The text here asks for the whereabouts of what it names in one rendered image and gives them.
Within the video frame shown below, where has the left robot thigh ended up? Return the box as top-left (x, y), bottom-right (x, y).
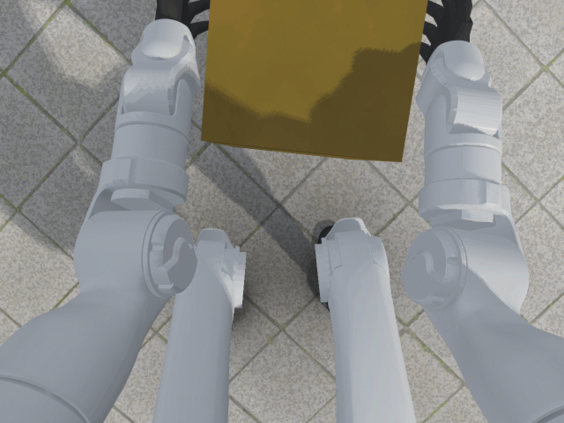
top-left (152, 240), bottom-right (246, 423)

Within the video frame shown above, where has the carton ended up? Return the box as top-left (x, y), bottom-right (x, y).
top-left (201, 0), bottom-right (428, 162)

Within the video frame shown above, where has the right robot hand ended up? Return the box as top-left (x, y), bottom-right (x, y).
top-left (419, 0), bottom-right (473, 65)

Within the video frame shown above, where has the left robot forearm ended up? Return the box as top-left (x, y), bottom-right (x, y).
top-left (73, 19), bottom-right (201, 275)

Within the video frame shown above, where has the right robot thigh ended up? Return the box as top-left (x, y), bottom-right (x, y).
top-left (315, 230), bottom-right (417, 423)

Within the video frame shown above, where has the left robot hand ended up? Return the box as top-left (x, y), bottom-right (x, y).
top-left (155, 0), bottom-right (211, 40)

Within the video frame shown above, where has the left robot upper arm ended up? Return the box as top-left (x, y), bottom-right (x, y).
top-left (0, 210), bottom-right (197, 423)

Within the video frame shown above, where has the robot thigh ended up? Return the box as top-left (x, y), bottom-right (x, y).
top-left (315, 230), bottom-right (417, 423)
top-left (152, 240), bottom-right (246, 423)

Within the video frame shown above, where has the right robot forearm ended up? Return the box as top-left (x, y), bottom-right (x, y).
top-left (416, 41), bottom-right (525, 258)

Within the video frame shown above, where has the right robot upper arm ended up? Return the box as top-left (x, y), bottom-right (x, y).
top-left (401, 226), bottom-right (564, 423)

